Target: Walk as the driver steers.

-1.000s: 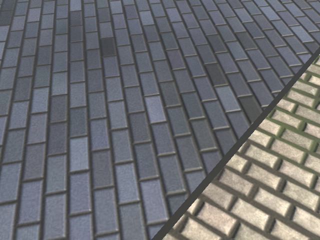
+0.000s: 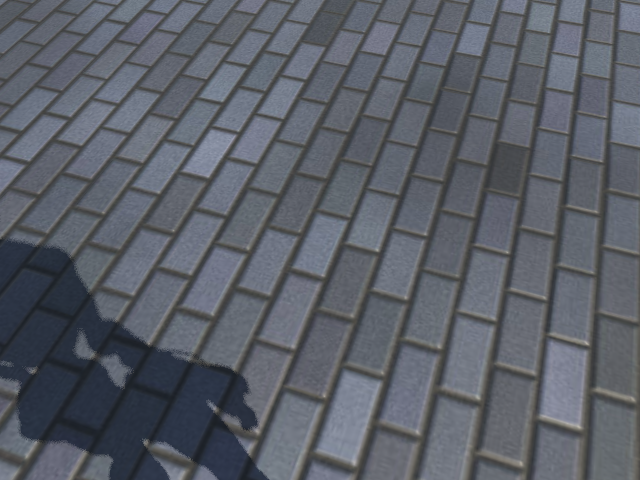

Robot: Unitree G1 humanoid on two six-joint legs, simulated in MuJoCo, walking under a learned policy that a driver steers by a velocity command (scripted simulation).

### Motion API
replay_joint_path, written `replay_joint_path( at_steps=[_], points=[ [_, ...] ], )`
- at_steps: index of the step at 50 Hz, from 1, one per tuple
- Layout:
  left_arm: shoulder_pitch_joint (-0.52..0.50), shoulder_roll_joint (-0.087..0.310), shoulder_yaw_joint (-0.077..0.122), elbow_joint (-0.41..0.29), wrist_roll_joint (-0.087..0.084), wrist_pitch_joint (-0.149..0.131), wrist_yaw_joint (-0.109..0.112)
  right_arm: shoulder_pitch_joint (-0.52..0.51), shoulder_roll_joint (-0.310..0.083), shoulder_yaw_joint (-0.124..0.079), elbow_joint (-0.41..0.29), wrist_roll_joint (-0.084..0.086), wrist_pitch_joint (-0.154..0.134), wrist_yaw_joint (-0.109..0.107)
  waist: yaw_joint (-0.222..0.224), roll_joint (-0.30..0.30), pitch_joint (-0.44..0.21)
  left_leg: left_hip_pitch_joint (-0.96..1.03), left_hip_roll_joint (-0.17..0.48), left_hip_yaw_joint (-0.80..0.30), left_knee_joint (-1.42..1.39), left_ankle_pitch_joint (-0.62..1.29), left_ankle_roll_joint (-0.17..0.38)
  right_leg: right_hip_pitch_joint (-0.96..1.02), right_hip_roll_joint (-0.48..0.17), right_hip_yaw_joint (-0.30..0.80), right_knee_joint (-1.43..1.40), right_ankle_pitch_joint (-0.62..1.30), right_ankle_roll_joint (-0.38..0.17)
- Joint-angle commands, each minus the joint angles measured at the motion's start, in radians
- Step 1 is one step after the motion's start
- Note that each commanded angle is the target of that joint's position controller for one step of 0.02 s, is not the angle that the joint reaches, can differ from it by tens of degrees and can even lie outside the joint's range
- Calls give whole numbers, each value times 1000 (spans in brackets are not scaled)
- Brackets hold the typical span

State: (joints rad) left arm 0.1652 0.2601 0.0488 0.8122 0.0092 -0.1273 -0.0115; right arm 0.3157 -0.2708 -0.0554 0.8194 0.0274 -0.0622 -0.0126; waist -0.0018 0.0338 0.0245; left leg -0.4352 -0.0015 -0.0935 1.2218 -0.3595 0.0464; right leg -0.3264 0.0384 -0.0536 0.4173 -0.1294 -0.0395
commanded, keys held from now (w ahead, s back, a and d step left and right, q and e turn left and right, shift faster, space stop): w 0.36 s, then w+e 0.64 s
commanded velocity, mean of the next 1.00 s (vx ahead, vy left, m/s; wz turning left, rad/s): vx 0.50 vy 0.00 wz -0.16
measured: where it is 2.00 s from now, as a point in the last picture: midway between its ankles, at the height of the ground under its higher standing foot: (397, 265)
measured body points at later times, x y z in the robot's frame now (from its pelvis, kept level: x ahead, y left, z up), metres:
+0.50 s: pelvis +0.26 +0.08 +0.00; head +0.29 +0.10 +0.45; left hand +0.32 +0.35 -0.14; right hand +0.40 -0.18 -0.10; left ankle +0.30 +0.16 -0.74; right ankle +0.21 -0.08 -0.64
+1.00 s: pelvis +0.53 +0.02 -0.02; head +0.57 +0.01 +0.43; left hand +0.76 +0.23 -0.12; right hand +0.52 -0.26 -0.14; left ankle +0.38 +0.18 -0.63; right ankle +0.59 -0.06 -0.74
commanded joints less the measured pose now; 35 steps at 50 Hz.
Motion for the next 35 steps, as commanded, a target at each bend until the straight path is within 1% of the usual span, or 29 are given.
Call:
replay_joint_path(
  at_steps=[1,2,3,4,5,7,9,11,13,14,15,16,17,18,19,20,21,22,23,24,25,26,28,31,33,35],
  points=[
    [56,78,19,-7,-1,-13,-9,42,-23,-7,-67,2,-5,5,-7,-97,-47,-171,104,-28,-37,47,3,166,-271,296,-262,20,-193],
    [63,90,22,4,-7,-17,-12,20,-13,-3,-79,-2,-1,5,-10,-93,-29,-186,114,-21,-87,54,0,150,-275,270,-282,47,-204],
    [69,108,27,13,-11,-19,-12,-16,-12,1,-96,-10,-1,5,-9,-85,-16,-208,124,-11,-143,78,-5,146,-282,251,-299,76,-215],
    [77,126,32,19,-13,-18,-10,-51,-13,5,-112,-19,-3,6,-5,-78,-10,-227,134,-1,-200,118,-12,153,-287,234,-309,99,-221],
    [83,138,35,23,-15,-15,-8,-81,-14,9,-123,-23,-8,9,1,-73,-11,-232,141,10,-261,173,-15,160,-282,209,-313,115,-218],
    [95,154,37,30,-21,-4,-4,-148,-14,16,-140,-21,-18,18,21,-77,-3,-208,134,39,-395,279,-18,160,-256,148,-311,142,-196],
    [125,169,37,42,-28,5,-4,-216,-15,20,-156,-16,-25,26,46,-87,6,-157,108,75,-505,344,-23,154,-236,102,-293,141,-172],
    [172,180,36,61,-35,15,-5,-277,-26,20,-179,-9,-26,33,70,-100,14,-139,93,89,-570,351,-22,191,-254,104,-274,113,-160],
    [195,189,36,77,-41,26,-5,-315,-45,15,-203,-4,-28,40,71,-110,24,-136,83,91,-621,306,-3,247,-287,119,-247,93,-145],
    [196,195,37,82,-42,32,-4,-318,-55,12,-210,-4,-30,44,63,-116,24,-120,74,97,-645,276,10,270,-301,124,-225,101,-136],
    [189,202,38,84,-44,39,-3,-292,-66,6,-208,-6,-32,46,38,-119,12,-67,58,112,-676,258,25,281,-305,121,-186,143,-124],
    [175,202,36,83,-43,45,0,-218,-88,-9,-187,-12,-32,45,-12,-116,-26,49,28,138,-710,253,42,273,-283,93,-93,272,-103],
    [180,175,25,83,-36,48,2,-66,-136,-37,-140,-15,-31,37,-77,-90,-114,253,10,142,-722,251,70,226,-229,43,98,380,-74],
    [176,121,1,50,-9,44,6,128,-227,-65,-108,-25,-26,24,-148,50,-261,538,212,-94,-725,264,140,28,-165,-21,443,162,-26],
    [284,0,-35,35,-17,20,0,161,-305,-75,-102,-33,-22,26,-81,303,-354,796,417,-556,-866,105,292,-351,0,25,768,-413,19],
    [237,119,-6,52,-46,5,-4,162,-198,-53,-103,-27,-28,30,-117,167,-318,748,410,-598,-923,21,275,-459,-44,158,893,-433,4],
    [162,157,8,28,-65,1,-5,92,-153,-37,-111,-25,-34,31,-98,122,-196,633,381,-434,-925,82,228,-498,-88,160,898,-335,-15],
    [126,144,8,26,-56,7,1,13,-118,-26,-120,-25,-38,34,-63,54,-146,512,335,-308,-946,169,198,-452,-134,145,854,-242,-11],
    [112,133,13,26,-41,18,5,-42,-85,-18,-124,-27,-41,38,-35,49,-95,418,294,-212,-982,221,177,-415,-160,148,795,-180,-4],
    [132,119,16,32,-39,35,5,-70,-66,-14,-119,-33,-49,40,-5,67,-78,353,268,-142,-1018,259,160,-354,-179,158,766,-134,1],
    [146,97,14,38,-41,50,5,-75,-63,-17,-108,-37,-58,41,8,66,-69,315,256,-96,-1044,308,158,-320,-176,157,757,-103,6],
    [151,80,14,38,-42,60,5,-70,-68,-20,-96,-40,-66,39,17,52,-58,300,253,-50,-1059,370,160,-321,-171,163,747,-79,11],
    [122,68,17,24,-41,71,6,-48,-82,-28,-71,-47,-72,30,18,28,-30,305,251,25,-1075,456,157,-371,-159,188,701,-10,19],
    [54,59,20,-3,-34,71,1,-28,-92,-32,-44,-47,-68,13,5,20,-2,340,243,114,-1090,481,139,-424,-140,197,556,128,26],
    [-6,49,16,-23,-30,69,-10,-29,-104,-34,-35,-43,-65,5,-12,21,18,343,230,173,-1102,466,119,-403,-133,159,436,217,22],
    [-81,34,7,-53,-25,68,-23,2,-118,-37,-17,-39,-60,-3,-43,9,45,373,241,208,-1108,466,109,-404,-131,112,352,254,14]
  ],
)
Next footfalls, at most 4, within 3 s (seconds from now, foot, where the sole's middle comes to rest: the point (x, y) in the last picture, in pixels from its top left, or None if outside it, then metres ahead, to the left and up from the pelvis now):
0.36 left None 0.34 0.17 -0.77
0.92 right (371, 403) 0.63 -0.07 -0.77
1.40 left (329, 280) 0.96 0.01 -0.77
1.90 right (462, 248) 1.06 -0.33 -0.77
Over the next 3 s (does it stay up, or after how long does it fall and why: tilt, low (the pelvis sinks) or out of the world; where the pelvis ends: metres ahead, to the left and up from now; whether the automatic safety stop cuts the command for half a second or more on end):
stays up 1.55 -0.35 -0.01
